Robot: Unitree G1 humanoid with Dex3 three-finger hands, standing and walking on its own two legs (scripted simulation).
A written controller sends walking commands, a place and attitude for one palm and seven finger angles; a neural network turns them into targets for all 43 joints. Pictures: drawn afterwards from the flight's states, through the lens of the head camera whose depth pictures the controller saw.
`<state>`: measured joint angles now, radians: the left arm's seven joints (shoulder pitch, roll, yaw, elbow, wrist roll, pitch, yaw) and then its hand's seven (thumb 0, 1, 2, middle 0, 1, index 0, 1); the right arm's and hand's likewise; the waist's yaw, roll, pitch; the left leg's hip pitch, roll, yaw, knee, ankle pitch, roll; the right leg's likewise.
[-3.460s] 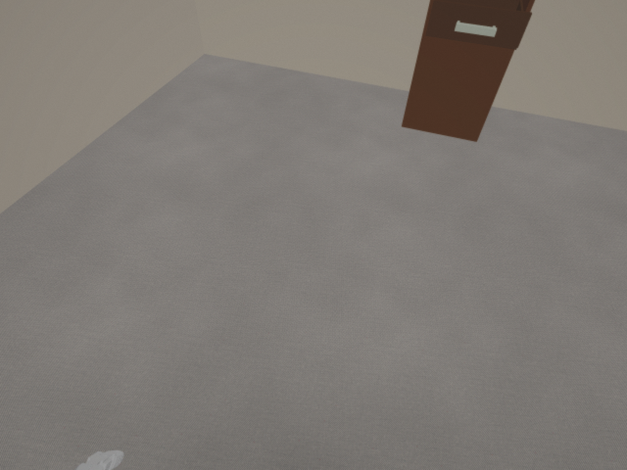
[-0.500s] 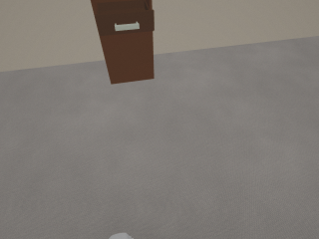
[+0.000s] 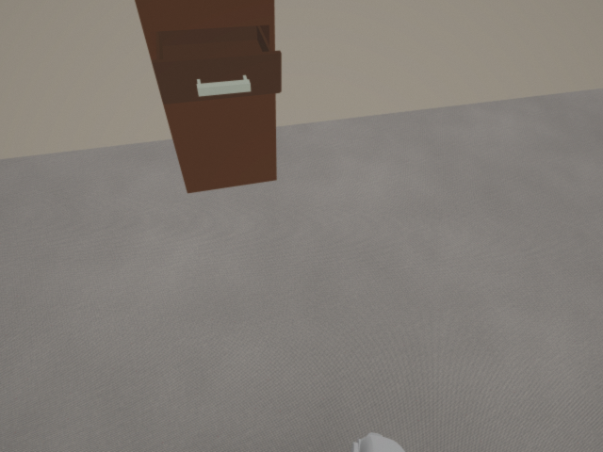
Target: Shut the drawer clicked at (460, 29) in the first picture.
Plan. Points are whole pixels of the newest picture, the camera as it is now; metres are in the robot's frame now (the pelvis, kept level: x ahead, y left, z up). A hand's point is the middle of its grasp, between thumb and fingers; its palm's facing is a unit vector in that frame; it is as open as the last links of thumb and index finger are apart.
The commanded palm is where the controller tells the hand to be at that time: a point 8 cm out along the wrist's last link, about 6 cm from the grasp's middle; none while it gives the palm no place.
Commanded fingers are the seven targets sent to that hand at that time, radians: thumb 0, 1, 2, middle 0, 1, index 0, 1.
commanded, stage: walk to a spot facing it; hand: left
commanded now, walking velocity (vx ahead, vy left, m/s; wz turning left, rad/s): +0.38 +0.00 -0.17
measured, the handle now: (223, 83) +1.13 +0.31 -0.11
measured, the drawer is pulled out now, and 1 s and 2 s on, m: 0.21 0.21 0.21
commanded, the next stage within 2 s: turn to face it in 0.86 s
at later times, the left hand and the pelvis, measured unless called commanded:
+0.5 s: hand (222, 392) +0.24 +0.14 -0.18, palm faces +0.06 -0.98 -0.19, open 7.2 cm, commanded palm none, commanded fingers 0.00 0.90 0.90 -0.20 -0.30 -0.20 -0.30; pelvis +0.23 -0.04 -0.01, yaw +0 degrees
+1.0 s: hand (240, 254) +0.52 +0.16 -0.17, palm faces -0.08 -0.98 -0.18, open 7.4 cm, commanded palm none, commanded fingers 0.00 0.90 0.90 -0.20 -0.30 -0.20 -0.30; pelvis +0.44 -0.02 +0.00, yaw -6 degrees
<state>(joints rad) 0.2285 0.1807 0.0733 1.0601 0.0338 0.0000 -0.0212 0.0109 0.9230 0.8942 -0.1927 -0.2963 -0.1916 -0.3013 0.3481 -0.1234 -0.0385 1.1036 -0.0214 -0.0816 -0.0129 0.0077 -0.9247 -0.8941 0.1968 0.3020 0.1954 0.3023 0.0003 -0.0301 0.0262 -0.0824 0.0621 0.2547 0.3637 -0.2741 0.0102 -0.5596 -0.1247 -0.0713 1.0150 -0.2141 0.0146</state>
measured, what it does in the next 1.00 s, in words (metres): walks ahead: right foot, then left foot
